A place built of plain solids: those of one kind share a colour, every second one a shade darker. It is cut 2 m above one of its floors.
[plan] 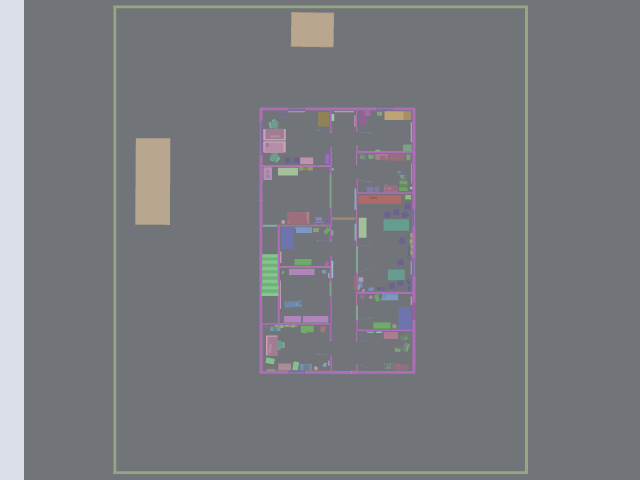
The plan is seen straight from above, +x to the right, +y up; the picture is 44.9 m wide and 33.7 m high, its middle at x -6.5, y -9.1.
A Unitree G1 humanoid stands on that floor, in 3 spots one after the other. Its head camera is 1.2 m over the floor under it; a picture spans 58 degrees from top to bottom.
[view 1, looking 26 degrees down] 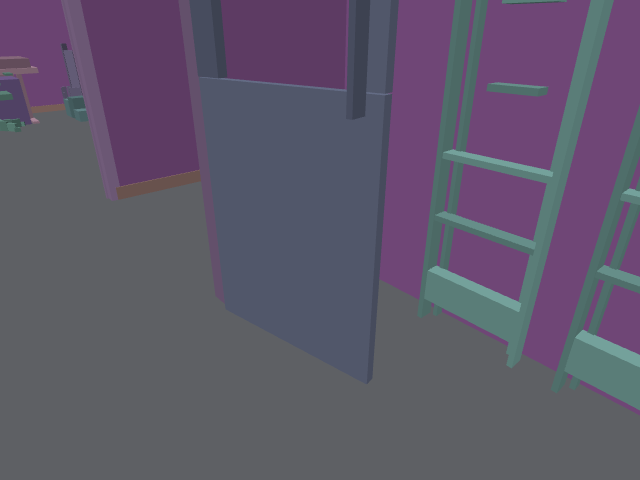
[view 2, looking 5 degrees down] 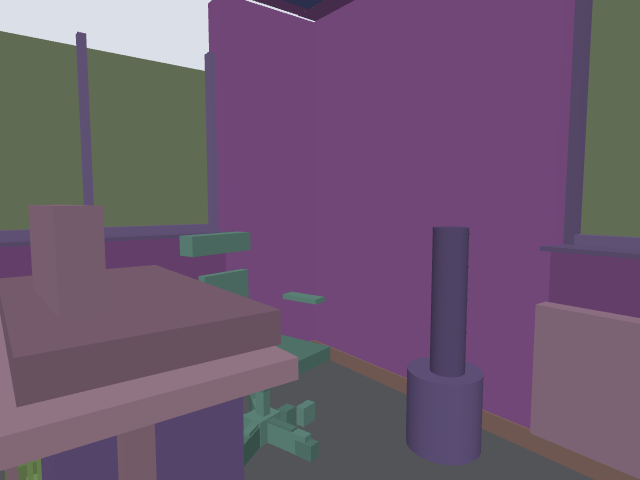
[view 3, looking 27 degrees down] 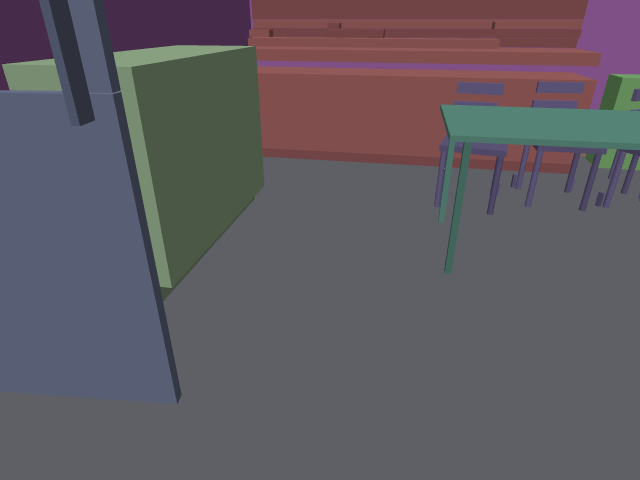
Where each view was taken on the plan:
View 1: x -2.25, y -17.05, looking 139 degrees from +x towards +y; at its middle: door_leaf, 1.51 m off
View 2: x -7.85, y -2.05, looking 142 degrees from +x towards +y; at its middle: wall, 3.34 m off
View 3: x -2.25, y -10.45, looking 101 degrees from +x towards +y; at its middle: ground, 2.64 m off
